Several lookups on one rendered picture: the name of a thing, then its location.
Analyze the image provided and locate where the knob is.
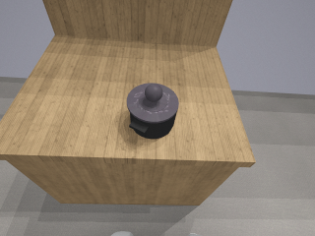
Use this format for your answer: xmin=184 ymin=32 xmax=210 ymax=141
xmin=145 ymin=84 xmax=163 ymax=102

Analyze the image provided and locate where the lid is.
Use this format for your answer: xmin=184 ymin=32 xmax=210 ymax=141
xmin=126 ymin=83 xmax=179 ymax=124

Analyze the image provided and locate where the table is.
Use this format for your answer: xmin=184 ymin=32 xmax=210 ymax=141
xmin=0 ymin=0 xmax=256 ymax=206

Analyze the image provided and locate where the pot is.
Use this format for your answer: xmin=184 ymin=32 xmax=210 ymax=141
xmin=129 ymin=113 xmax=177 ymax=140

